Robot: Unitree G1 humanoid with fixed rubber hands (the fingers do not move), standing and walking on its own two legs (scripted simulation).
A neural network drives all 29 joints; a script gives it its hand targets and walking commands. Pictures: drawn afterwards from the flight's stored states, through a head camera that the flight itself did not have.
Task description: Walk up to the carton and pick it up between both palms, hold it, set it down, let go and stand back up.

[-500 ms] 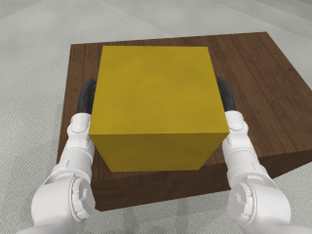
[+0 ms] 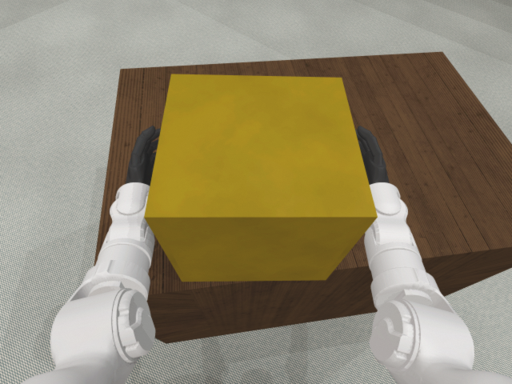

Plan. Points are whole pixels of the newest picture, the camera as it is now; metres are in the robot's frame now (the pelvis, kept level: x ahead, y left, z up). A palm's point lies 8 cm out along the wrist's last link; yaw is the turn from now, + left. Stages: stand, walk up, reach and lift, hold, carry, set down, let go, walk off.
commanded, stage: reach and lift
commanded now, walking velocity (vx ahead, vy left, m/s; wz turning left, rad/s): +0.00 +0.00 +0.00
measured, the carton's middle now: (255, 187) +0.45 -0.02 +0.00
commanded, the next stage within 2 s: none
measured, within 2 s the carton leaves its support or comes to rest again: leaves its support in 0.66 s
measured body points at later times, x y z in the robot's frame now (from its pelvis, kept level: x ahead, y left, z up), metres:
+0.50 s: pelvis -0.03 +0.01 +0.00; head +0.06 +0.04 +0.44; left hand +0.44 +0.16 +0.05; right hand +0.40 -0.20 +0.07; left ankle +0.01 +0.13 -0.75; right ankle -0.04 -0.12 -0.75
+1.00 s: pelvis -0.02 +0.00 +0.00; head +0.00 +0.02 +0.45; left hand +0.43 +0.17 +0.10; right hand +0.39 -0.20 +0.12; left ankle +0.01 +0.13 -0.75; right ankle -0.04 -0.12 -0.75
